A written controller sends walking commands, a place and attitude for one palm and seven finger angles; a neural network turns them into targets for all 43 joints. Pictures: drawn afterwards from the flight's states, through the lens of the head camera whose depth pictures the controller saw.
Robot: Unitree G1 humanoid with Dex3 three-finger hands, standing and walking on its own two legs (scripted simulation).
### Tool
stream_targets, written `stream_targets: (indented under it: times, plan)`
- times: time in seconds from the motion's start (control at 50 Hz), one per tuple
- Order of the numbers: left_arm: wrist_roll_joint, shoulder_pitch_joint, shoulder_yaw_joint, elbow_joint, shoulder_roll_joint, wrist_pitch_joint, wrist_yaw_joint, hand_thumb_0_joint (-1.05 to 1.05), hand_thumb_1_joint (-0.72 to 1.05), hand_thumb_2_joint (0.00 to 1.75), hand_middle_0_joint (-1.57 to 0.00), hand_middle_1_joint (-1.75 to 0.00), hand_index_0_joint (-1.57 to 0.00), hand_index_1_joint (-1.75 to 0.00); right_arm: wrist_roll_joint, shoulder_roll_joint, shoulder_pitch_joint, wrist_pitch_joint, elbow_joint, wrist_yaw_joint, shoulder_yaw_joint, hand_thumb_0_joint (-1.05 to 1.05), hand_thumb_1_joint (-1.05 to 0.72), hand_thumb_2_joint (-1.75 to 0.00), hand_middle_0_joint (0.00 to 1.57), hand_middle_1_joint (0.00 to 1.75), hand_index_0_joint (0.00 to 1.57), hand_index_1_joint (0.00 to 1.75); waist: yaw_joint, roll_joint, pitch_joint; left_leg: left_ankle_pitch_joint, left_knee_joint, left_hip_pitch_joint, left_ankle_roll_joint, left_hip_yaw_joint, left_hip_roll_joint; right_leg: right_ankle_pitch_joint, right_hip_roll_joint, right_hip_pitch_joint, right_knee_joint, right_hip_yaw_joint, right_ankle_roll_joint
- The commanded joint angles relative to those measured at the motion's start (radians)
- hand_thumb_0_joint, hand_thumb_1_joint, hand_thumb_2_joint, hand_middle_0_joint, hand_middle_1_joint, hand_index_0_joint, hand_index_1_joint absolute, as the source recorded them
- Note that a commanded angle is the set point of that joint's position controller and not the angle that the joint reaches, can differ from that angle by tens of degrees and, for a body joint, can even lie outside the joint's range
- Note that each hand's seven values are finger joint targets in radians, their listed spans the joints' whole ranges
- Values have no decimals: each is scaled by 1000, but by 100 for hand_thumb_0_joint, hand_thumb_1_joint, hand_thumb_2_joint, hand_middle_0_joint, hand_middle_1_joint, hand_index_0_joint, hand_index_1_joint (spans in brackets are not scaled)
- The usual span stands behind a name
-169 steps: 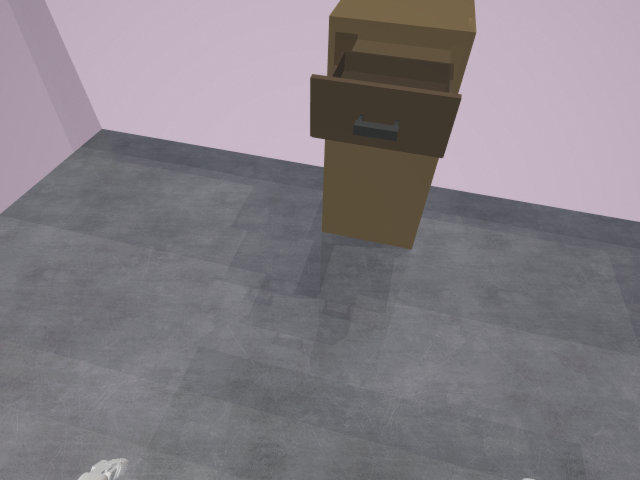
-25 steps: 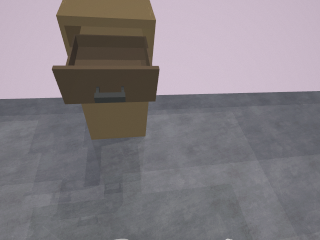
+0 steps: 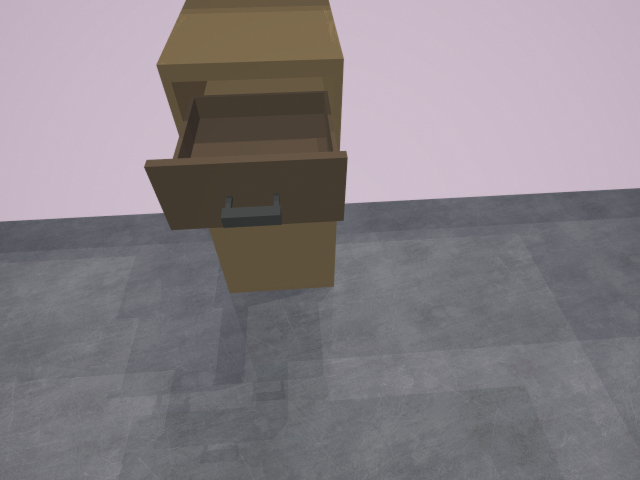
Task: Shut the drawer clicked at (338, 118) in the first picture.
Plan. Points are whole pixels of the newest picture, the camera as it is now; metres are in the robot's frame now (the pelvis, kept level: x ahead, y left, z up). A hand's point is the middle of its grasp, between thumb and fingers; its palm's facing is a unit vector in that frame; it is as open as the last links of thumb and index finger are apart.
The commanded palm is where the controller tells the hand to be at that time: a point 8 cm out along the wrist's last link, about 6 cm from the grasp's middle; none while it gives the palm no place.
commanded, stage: take the last steps up to it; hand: left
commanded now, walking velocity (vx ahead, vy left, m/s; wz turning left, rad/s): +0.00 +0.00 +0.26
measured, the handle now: (252, 208) +0.57 +0.13 -0.02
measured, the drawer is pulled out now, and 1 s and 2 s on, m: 0.29 0.29 0.29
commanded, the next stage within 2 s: come to a stop and stand still in 0.98 s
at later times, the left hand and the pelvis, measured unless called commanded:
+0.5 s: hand out of the picture -0.04 +0.19 -0.18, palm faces +0.13 -0.98 -0.12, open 7.4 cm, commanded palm none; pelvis +0.04 +0.02 +0.00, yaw +3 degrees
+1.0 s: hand (256, 404) +0.27 +0.11 -0.16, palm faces +0.10 -0.97 -0.23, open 7.2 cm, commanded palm none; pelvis +0.20 -0.08 +0.00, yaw +4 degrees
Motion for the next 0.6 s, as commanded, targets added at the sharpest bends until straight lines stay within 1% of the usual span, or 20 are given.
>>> stream_targets:
  times: [0.0,0.02,0.04,0.06,0.1,0.14,0.2,0.24,0.28,0.3,0.32,0.34,0.36,0.38,0.4,0.44,0.48,0.5,0.54,0.58]
  plan:
    - [6,94,27,-36,183,-27,15,0,90,90,-20,-30,-20,-30,5,-87,1,-18,-72,-1,-27,0,-90,-90,20,30,20,30,44,-172,15,-135,100,-116,-88,-67,73,226,-336,63,-200,262,-129]
    - [5,74,29,-47,167,-32,15,0,90,90,-20,-30,-20,-30,-6,-92,-26,-3,-77,-2,-32,0,-90,-90,20,30,20,30,47,-235,33,-253,224,-123,-96,-42,81,326,-354,31,-203,262,-180]
    - [7,59,27,-57,153,-33,16,0,90,90,-20,-30,-20,-30,-9,-109,-35,7,-79,-2,-40,0,-90,-90,20,30,20,30,43,-213,52,-294,357,-138,-98,-43,95,396,-344,6,-205,226,-197]
    - [8,48,24,-58,144,-33,15,0,90,90,-20,-30,-20,-30,-8,-101,-32,12,-70,-3,-43,0,-90,-90,20,30,20,30,33,-153,70,-292,458,-145,-104,-36,100,436,-323,-14,-205,184,-200]
    - [8,82,20,-42,126,-41,8,0,90,90,-20,-30,-20,-30,-9,-73,-27,8,-64,0,-34,0,-90,-90,20,30,20,30,32,-92,75,-277,519,-161,-104,-13,119,327,-282,1,-230,155,-178]
    - [16,141,21,-16,129,-52,-5,0,90,90,-20,-30,-20,-30,-16,-66,-61,-4,-75,8,-30,0,-90,-90,20,30,20,30,56,-120,107,-278,470,-184,-101,11,137,185,-259,24,-246,139,-162]
    - [25,231,23,26,143,-59,-16,0,90,90,-20,-30,-20,-30,-20,-63,-137,-23,-106,17,-27,0,-90,-90,20,30,20,30,97,-149,116,-311,324,-152,-89,52,144,43,-263,34,-254,176,-175]
    - [22,232,25,39,158,-59,-23,0,90,90,-20,-30,-20,-30,-20,-62,-118,-32,-102,16,-23,0,-90,-90,20,30,20,30,79,-163,109,-267,204,-51,-87,83,137,4,-237,-9,-222,154,-160]
    - [11,209,24,49,150,-56,-30,0,90,90,-20,-30,-20,-30,-19,-67,-32,-48,-68,9,-18,0,-90,-90,20,30,20,30,36,-125,71,-140,18,161,-88,114,120,-38,-172,-99,-131,88,-108]
    - [9,215,17,46,118,-55,-35,0,90,90,-20,-30,-20,-30,-17,-113,31,-55,-44,2,-30,0,-90,-90,20,30,20,30,11,-21,42,-157,-37,317,-69,26,186,-67,-134,-208,-9,49,-71]
    - [6,189,9,23,73,-56,-43,0,90,90,-20,-30,-20,-30,-24,-207,131,-62,-19,-7,-52,0,-90,-90,20,30,20,30,-40,211,18,-246,-136,416,5,-268,400,-130,-39,-376,226,-43,-22]
    - [15,114,9,-21,82,-57,-47,0,90,90,-20,-30,-20,-30,-30,-275,215,-58,-10,-14,-67,0,-90,-90,20,30,20,30,-74,246,48,-218,-237,415,90,-447,556,-261,-9,-499,433,-73,-11]
    - [26,76,21,-33,108,-51,-49,0,90,90,-20,-30,-20,-30,-30,-267,188,-56,-14,-17,-64,0,-90,-90,20,30,20,30,-64,149,83,-226,-250,348,113,-410,572,-246,-55,-514,538,-7,-21]
    - [30,79,26,-16,105,-44,-53,0,90,90,-20,-30,-20,-30,-29,-222,147,-63,-19,-23,-48,0,-90,-90,20,30,20,30,-45,172,118,-171,-261,291,92,-353,529,-172,-75,-523,596,22,-16]
    - [24,92,28,-4,108,-44,-59,0,90,90,-20,-30,-20,-30,-24,-191,106,-69,-29,-28,-39,0,-90,-90,20,30,20,30,-24,130,132,-134,-257,264,94,-312,519,-126,-92,-515,620,31,-14]
    - [25,116,29,15,82,-41,-72,0,90,90,-20,-30,-20,-30,-22,-161,59,-82,-37,-28,-29,0,-90,-90,20,30,20,30,14,121,153,9,-262,207,60,-172,458,-22,-105,-482,627,24,3]
    - [20,143,25,24,64,-32,-77,0,90,90,-20,-30,-20,-30,-17,-154,59,-91,-33,-29,-26,0,-90,-90,20,30,20,30,39,133,137,125,-250,206,49,-69,411,39,-101,-466,601,0,17]
    - [18,135,26,21,60,-31,-79,0,90,90,-20,-30,-20,-30,-14,-144,74,-94,-27,-30,-25,0,-90,-90,20,30,20,30,38,111,132,166,-250,215,46,-44,401,62,-97,-461,582,-12,19]
    - [18,107,24,10,56,-26,-80,0,90,90,-20,-30,-20,-30,-15,-149,93,-94,-18,-28,-26,0,-90,-90,20,30,20,30,40,127,134,184,-249,227,40,-5,390,98,-102,-483,530,-31,24]
    - [16,48,20,-11,54,-26,-82,0,90,90,-20,-30,-20,-30,-18,-143,116,-90,-6,-25,-28,0,-90,-90,20,30,20,30,26,157,158,181,-245,224,35,23,382,120,-105,-479,431,-53,23]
